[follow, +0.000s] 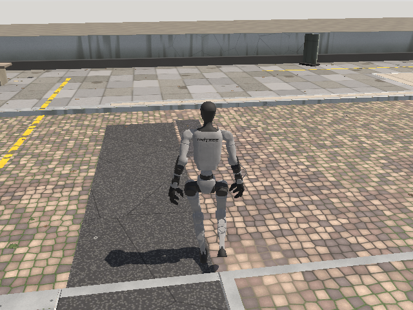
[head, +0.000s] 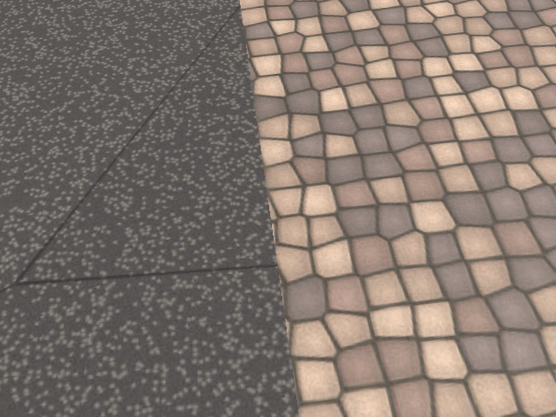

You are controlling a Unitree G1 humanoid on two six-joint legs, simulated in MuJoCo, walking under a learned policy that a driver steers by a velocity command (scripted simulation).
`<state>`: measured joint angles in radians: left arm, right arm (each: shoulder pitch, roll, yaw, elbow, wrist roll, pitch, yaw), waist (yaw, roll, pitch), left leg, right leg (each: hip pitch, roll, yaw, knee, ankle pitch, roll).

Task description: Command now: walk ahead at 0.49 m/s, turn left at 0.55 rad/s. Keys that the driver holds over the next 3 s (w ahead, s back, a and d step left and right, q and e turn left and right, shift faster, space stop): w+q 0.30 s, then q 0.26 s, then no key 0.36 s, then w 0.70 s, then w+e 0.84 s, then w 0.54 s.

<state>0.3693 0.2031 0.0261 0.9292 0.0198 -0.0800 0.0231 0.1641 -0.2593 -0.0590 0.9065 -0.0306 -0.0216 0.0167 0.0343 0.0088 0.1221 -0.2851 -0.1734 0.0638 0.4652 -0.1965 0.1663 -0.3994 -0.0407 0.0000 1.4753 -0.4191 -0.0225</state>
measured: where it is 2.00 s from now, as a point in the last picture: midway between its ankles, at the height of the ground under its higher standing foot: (256, 297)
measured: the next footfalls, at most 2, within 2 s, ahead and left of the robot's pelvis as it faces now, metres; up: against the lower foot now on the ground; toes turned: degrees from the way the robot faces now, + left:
right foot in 0.32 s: +0.40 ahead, -0.13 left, +0.00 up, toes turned +14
left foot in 0.80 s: +0.34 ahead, +0.09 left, +0.00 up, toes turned +26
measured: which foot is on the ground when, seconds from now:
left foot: down 0.00-0.32, up 0.34-0.78, down 0.80-1.00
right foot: up 0.00-0.30, down 0.32-0.80, up 0.82-1.00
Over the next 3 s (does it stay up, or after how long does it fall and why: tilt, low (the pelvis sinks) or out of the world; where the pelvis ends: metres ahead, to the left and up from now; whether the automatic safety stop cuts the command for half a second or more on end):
stays up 1.20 0.26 0.02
